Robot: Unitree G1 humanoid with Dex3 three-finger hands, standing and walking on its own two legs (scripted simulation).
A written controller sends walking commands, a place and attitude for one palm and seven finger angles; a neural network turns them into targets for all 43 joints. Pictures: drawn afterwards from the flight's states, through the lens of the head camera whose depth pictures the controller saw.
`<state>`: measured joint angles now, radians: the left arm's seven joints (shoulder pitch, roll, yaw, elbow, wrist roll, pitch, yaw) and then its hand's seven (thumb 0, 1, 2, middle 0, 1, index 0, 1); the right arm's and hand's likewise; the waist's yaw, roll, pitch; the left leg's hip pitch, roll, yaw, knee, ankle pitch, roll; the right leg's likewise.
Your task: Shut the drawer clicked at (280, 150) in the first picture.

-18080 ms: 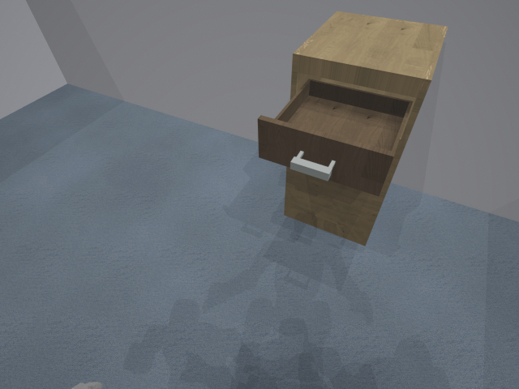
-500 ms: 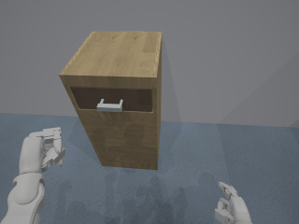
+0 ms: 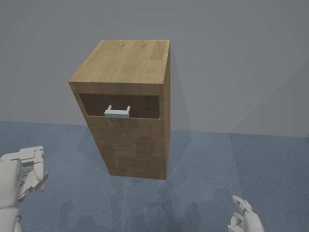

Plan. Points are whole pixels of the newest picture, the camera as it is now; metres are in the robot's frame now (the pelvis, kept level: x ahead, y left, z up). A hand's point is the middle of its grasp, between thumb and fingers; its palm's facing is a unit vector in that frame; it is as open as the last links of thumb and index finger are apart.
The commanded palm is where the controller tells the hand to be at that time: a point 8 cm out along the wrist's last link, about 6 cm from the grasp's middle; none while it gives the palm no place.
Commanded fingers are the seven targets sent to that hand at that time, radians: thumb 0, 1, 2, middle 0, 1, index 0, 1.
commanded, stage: step back with the hand held close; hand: left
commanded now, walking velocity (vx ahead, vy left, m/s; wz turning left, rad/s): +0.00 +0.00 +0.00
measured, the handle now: (118, 110) +0.63 +0.26 -0.09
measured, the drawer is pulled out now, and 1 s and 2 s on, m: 0.00 0.00 0.00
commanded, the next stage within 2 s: stop stepping back and stand still in 1.40 s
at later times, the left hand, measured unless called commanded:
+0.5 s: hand (27, 181) +0.16 +0.26 +0.16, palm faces +0.32 -0.80 -0.51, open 3.3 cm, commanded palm +0.10 +0.31 +0.17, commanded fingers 0.00 0.90 0.90 -1.40 -1.60 -1.40 -1.60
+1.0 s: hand out of the picture +0.11 +0.29 +0.17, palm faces +0.38 -0.78 -0.50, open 3.3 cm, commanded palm +0.04 +0.32 +0.17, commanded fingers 0.00 0.90 0.90 -1.40 -1.60 -1.40 -1.60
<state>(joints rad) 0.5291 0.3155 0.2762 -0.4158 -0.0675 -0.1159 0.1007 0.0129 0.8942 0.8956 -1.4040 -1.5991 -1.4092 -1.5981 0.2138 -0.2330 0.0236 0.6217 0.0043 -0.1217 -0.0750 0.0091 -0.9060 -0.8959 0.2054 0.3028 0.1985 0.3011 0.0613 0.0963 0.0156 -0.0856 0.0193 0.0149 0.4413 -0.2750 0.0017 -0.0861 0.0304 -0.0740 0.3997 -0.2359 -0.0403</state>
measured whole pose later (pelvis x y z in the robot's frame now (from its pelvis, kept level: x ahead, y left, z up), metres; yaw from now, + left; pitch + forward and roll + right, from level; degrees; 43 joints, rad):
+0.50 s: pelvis -0.04 +0.03 +0.00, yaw -1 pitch +1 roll +0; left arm 0.63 0.40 0.36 -0.52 -0.05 -0.21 0.12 0.01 0.89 0.89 -1.40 -1.60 -1.41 -1.60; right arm 0.20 -0.23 -0.02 0.56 0.01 -0.02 -0.08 0.01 -0.91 -0.90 0.20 0.30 0.20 0.30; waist 0.00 0.04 0.02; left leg -0.26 -0.02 0.05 0.47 -0.22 0.04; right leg -0.28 -0.01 -0.05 0.45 -0.18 0.00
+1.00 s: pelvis -0.09 +0.04 -0.01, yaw +2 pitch +3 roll -3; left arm 0.62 0.42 0.42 -0.60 0.00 -0.27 0.15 0.01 0.89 0.90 -1.41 -1.60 -1.41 -1.60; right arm 0.26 -0.20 0.00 0.57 -0.01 -0.09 -0.08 0.01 -0.90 -0.90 0.21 0.30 0.20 0.30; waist -0.03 0.01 -0.02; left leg -0.45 -0.02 -0.01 0.57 -0.17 0.06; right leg -0.30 0.07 0.02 0.66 -0.30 0.01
